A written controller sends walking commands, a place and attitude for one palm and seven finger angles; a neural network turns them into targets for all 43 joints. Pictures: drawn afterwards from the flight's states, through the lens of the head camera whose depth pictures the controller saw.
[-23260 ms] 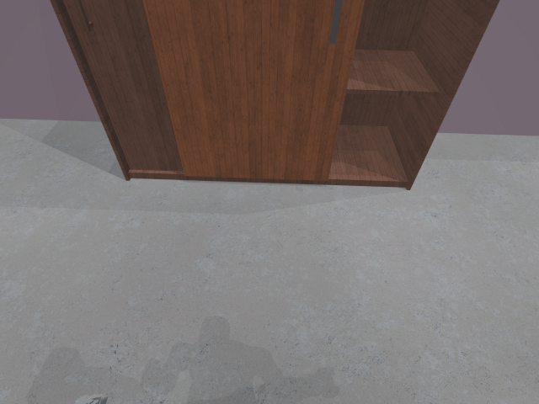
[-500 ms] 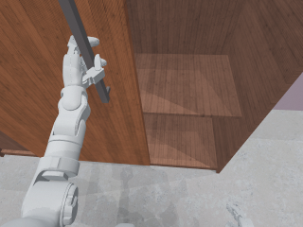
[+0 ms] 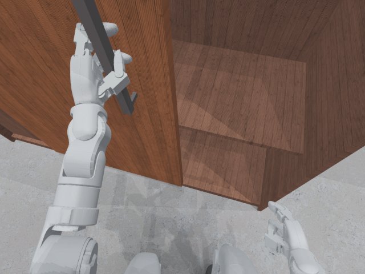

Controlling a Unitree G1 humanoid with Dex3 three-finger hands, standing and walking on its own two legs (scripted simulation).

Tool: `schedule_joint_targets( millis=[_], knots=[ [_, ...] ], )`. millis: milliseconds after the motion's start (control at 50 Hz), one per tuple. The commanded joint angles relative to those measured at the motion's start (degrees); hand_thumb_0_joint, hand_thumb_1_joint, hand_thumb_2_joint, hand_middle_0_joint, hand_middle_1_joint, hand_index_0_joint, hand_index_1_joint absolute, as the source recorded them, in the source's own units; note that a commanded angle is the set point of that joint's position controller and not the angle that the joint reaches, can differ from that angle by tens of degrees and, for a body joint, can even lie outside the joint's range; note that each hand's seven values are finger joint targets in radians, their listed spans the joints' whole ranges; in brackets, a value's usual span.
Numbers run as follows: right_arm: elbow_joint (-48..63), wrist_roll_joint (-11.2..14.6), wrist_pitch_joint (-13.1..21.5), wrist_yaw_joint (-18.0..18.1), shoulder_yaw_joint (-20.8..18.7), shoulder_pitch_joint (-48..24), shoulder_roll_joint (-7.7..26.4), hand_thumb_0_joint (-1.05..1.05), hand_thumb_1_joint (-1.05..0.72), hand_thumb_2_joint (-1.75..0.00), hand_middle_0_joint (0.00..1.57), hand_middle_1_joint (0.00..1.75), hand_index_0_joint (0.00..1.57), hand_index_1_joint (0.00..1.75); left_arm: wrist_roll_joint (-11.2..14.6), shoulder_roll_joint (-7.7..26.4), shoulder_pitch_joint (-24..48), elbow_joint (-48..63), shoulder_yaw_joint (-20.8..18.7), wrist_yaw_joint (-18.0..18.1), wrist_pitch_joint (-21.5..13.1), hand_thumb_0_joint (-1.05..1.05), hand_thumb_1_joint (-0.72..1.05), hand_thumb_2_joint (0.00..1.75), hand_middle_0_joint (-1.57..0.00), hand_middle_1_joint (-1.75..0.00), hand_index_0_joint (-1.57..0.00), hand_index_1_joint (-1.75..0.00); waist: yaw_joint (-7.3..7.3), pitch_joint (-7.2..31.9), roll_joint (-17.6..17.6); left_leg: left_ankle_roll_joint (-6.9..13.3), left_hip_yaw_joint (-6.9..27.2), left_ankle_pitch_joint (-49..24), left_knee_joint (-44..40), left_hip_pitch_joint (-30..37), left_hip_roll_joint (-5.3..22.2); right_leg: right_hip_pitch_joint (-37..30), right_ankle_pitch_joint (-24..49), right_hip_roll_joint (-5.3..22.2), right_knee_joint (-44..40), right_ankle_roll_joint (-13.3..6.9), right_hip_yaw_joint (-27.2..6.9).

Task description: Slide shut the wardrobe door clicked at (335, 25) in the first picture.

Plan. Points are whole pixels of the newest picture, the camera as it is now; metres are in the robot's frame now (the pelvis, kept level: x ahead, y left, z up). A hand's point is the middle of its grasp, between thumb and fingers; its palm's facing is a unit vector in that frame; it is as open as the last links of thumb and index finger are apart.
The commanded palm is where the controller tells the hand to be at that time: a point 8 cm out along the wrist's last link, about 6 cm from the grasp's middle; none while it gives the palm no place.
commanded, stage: step sideways, sliding the door along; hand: left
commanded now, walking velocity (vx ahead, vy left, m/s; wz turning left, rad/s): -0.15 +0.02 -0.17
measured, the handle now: (111, 49) +0.45 +0.21 +0.18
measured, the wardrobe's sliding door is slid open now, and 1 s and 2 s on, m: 0.41 0.25 0.07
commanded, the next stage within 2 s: none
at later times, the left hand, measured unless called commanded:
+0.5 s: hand (164, 83) +0.40 +0.10 +0.17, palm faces +0.31 -0.95 -0.04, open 6.8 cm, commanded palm +0.36 +0.08 +0.17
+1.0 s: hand (214, 96) +0.38 +0.02 +0.17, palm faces +0.17 -0.99 +0.01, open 6.8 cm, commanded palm +0.35 +0.00 +0.17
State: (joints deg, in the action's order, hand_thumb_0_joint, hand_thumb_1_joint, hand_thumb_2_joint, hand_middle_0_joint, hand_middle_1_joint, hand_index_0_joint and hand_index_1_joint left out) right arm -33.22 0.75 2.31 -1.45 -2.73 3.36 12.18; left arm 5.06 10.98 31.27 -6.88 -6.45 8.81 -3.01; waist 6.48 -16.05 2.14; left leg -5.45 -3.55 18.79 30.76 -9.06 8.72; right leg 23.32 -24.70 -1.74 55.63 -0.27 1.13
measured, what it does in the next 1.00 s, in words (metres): steps to the right: right foot, then left foot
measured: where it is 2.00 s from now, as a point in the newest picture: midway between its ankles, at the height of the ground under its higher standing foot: outside the picture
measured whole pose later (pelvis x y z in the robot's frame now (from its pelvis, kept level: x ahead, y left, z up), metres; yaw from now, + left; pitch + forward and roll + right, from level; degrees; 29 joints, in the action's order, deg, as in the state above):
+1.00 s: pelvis +0.05 -0.11 +0.00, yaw -1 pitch +1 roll +0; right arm -32.9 -0.9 6.1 -2.5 -2.3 2.6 11.0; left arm 2.8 5.9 7.0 17.1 -0.2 10.8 -6.6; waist 3.9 -11.0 -0.1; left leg -5.6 -7.5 16.5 29.4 -12.2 10.4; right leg 22.0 -19.0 -2.4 41.8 -1.2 2.5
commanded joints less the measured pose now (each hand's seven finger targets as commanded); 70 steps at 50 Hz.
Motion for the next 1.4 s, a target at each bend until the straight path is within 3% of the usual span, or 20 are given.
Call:
schedule_joint_targets(
  millis=[0,60,120,180,260,320,460,520,560,640,740,800,860,940,1080,1160,1200,1280,1320,1380],
  knots=[
    [8.39,0.95,4.6,0.39,-2.04,-1.83,6.56,0.0,-0.9,-0.9,0.2,0.3,0.2,0.3,-2.65,-5.1,23.86,26.31,17.57,-6.28,-7.6,0.0,0.9,0.9,-0.45,-1.4,-0.45,-1.4,-8.32,31.15,14.6,9.12,-2.37,-58.81,4.57,21.67,11.2,-5.35,10.03,1.67,-17.56,-0.11,3.23],
    [7.85,2.02,7.12,1.11,-1.91,-1.99,6.06,0.0,-0.9,-0.9,0.2,0.3,0.2,0.3,-3.65,-3.52,21.41,27.78,16.61,-6.79,-8.1,0.0,0.9,0.9,-0.45,-1.4,-0.45,-1.4,-8.66,32.53,7.04,6.22,-3.44,-46.26,12.85,13.09,5.01,-20.5,37.87,2.45,-28.96,0.82,4.57],
    [4.94,1.8,7.96,2.83,-2.24,-1.49,5.15,0.0,-0.9,-0.9,0.2,0.3,0.2,0.3,-3.21,-1.7,15.02,28.01,15.08,-5.3,-7.39,0.0,0.9,0.9,-0.45,-1.4,-0.45,-1.4,-8.18,35.84,-13.39,3.44,0.7,1.67,21.5,-3.04,-5.44,-29.33,84.82,16.37,-25.12,-6.45,-13.66],
    [4.56,0.72,9.1,3.58,-0.4,-2.25,3.07,0.0,-0.9,-0.9,0.2,0.3,0.2,0.3,-2.8,-5.44,11.51,38.0,18.96,-4.4,-8.23,0.0,0.9,0.9,-0.45,-1.4,-0.45,-1.4,-8.27,37.78,-9.9,4.99,2.53,0.02,4.59,-3.64,-4.39,-30.27,78.85,15.48,-20.39,-5.02,-10.83],
    [8.38,0.4,8.09,1.73,-2.07,-4.33,5.9,0.0,-0.9,-0.9,0.2,0.3,0.2,0.3,-2.27,-6.63,7.41,42.96,20.31,-4.74,-10.24,0.0,0.9,0.9,-0.45,-1.4,-0.45,-1.4,-6.91,37.9,7.85,11.47,5.4,-62.84,-4.08,18.97,13.99,-7.88,16.92,4.89,-10.7,0.95,-0.58],
    [8.67,0.47,8.2,0.21,-1.69,-3.29,5.48,0.0,-0.9,-0.9,0.2,0.3,0.2,0.3,-4.13,-3.83,7.76,43.11,18.74,-4.47,-12.15,0.0,0.9,0.9,-0.45,-1.4,-0.45,-1.4,-6.99,33.0,13.82,9.51,-1.39,-71.32,4.95,22.25,11.48,-5.25,12.0,2.34,-17.45,-0.45,2.14],
    [7.62,0.48,7.46,0.95,-0.51,-2.75,3.6,0.0,-0.9,-0.9,0.2,0.3,0.2,0.3,-4.22,-1.08,-1.9,44.46,16.8,-3.68,-12.87,0.0,0.9,0.9,-0.45,-1.4,-0.45,-1.4,-7.2,34.64,-11.77,3.62,-0.07,6.42,10.07,-5.54,-1.87,-26.41,83.65,16.73,-24.2,-7.13,-15.28],
    [7.14,-0.42,6.77,1.59,-1.09,-3.75,5.48,0.0,-0.9,-0.9,0.2,0.3,0.2,0.3,-3.75,-1.65,-3.38,50.32,18.37,-3.11,-13.59,0.0,0.9,0.9,-0.45,-1.4,-0.45,-1.4,-8.86,37.94,-3.16,5.5,0.58,-35.5,-5.57,10.43,5.41,-18.06,64.46,9.11,-17.2,-1.88,-6.3],
    [9.37,-1.0,6.69,-0.7,-1.76,-4.87,6.03,0.0,-0.9,-0.9,0.2,0.3,0.2,0.3,-4.16,-4.87,-2.98,50.41,21.1,-4.89,-14.52,0.0,0.9,0.9,-0.45,-1.4,-0.45,-1.4,-7.63,36.34,10.2,12.05,5.18,-71.62,-6.4,19.75,18.85,-2.86,7.96,3.27,-7.98,0.03,-1.77],
    [9.23,-1.13,7.27,-1.79,-1.38,-3.61,5.3,0.0,-0.9,-0.9,0.2,0.3,0.2,0.3,-5.95,-6.44,-0.52,46.52,22.34,-5.04,-14.85,0.0,0.9,0.9,-0.45,-1.4,-0.45,-1.4,-7.64,31.95,14.15,9.88,-3.42,-69.12,2.37,20.12,15.07,-2.59,5.6,1.22,-14.82,-0.98,2.24],
    [8.43,0.34,7.06,-1.29,-0.58,-4.31,4.81,0.0,-0.9,-0.9,0.2,0.3,0.2,0.3,-5.93,-3.29,-0.86,46.39,20.54,-5.4,-14.18,0.0,0.9,0.9,-0.45,-1.4,-0.45,-1.4,-8.77,33.76,2.58,5.51,-4.66,-44.55,11.38,10.36,8.07,-15.34,45.32,5.39,-26.9,-1.56,-1.68],
    [8.03,0.0,8.01,0.55,-0.51,-4.56,2.91,0.0,-0.9,-0.9,0.2,0.3,0.2,0.3,-5.14,-2.01,-4.03,47.28,19.43,-4.34,-13.81,0.0,0.9,0.9,-0.45,-1.4,-0.45,-1.4,-7.2,37.17,-14.51,3.7,-1.55,12.41,15.3,-9.33,-2.65,-30.45,95.5,17.37,-23.86,-7.44,-17.37],
    [5.65,-1.2,7.8,0.63,0.14,-4.38,3.03,0.0,-0.9,-0.9,0.2,0.3,0.2,0.3,-4.5,-3.34,-4.88,52.2,19.96,-3.43,-14.59,0.0,0.9,0.9,-0.45,-1.4,-0.45,-1.4,-8.89,39.72,-9.15,3.84,-1.52,-12.24,-1.95,0.72,1.31,-25.92,77.56,12.69,-19.05,-5.34,-10.44],
    [10.14,-1.6,6.02,-1.94,-1.53,-5.93,5.0,0.0,-0.9,-0.9,0.2,0.3,0.2,0.3,-5.0,-6.98,-2.62,50.01,23.44,-5.5,-14.42,0.0,0.9,0.9,-0.45,-1.4,-0.45,-1.4,-7.53,34.76,14.01,13.29,4.39,-61.8,-6.04,14.56,20.97,-2.94,-0.91,2.96,-6.49,-0.24,-2.46],
    [9.64,0.35,5.52,-2.07,-1.17,-4.11,5.37,0.0,-0.9,-0.9,0.2,0.3,0.2,0.3,-5.22,-5.68,2.1,43.26,21.73,-6.15,-12.44,0.0,0.9,0.9,-0.45,-1.4,-0.45,-1.4,-7.9,31.56,9.58,7.52,-3.24,-49.14,6.29,12.58,12.91,-12.09,22.33,2.12,-25.73,-0.21,2.12],
    [8.04,0.81,5.88,-0.03,-1.95,-4.08,4.32,0.0,-0.9,-0.9,0.2,0.3,0.2,0.3,-4.34,-2.4,-1.11,42.39,19.31,-5.03,-11.02,0.0,0.9,0.9,-0.45,-1.4,-0.45,-1.4,-8.18,37.07,-13.13,3.46,-2.45,4.76,16.53,-4.68,-2.39,-24.49,79.14,14.79,-26.19,-7.24,-16.46],
    [7.28,0.1,5.92,0.63,-0.29,-2.93,2.27,0.0,-0.9,-0.9,0.2,0.3,0.2,0.3,-3.57,-3.93,-2.11,45.57,20.19,-4.62,-10.98,0.0,0.9,0.9,-0.45,-1.4,-0.45,-1.4,-8.36,37.99,-11.39,4.27,0.16,7.4,9.26,-7.58,-2.18,-28.1,77.89,15.01,-23.63,-6.78,-14.59],
    [7.67,-0.52,4.05,-0.36,-2.32,-2.42,6.72,0.0,-0.9,-0.9,0.2,0.3,0.2,0.3,-2.77,-2.79,-1.98,41.37,18.01,-5.6,-11.15,0.0,0.9,0.9,-0.45,-1.4,-0.45,-1.4,-8.64,39.94,1.98,11.03,6.67,-53.31,-4.44,14.6,15.42,-12.55,25.94,3.69,-16.37,-0.12,-3.46],
    [8.55,-1.2,3.23,-0.79,-2.2,-4.18,5.63,0.0,-0.9,-0.9,0.2,0.3,0.2,0.3,-3.85,-0.61,-0.07,41.33,15.84,-5.85,-10.85,0.0,0.9,0.9,-0.45,-1.4,-0.45,-1.4,-7.67,34.03,16.44,11.61,3.82,-54.7,-2.94,12.39,17.46,-8.41,9.41,2.47,-17.47,-0.16,-1.57],
    [8.61,-0.25,2.91,-0.95,-1.39,-3.86,5.01,0.0,-0.9,-0.9,0.2,0.3,0.2,0.3,-3.97,-3.12,3.79,37.92,17.97,-6.57,-10.02,0.0,0.9,0.9,-0.45,-1.4,-0.45,-1.4,-7.97,32.27,12.57,9.24,0.43,-45.92,1.34,6.4,13.93,-14.97,18.67,2.34,-22.32,-0.59,-0.38]
  ],
)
